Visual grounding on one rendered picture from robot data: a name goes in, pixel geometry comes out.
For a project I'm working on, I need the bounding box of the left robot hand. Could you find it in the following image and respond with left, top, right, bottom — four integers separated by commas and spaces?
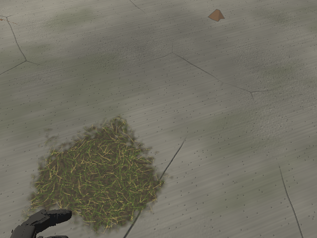
10, 209, 72, 238

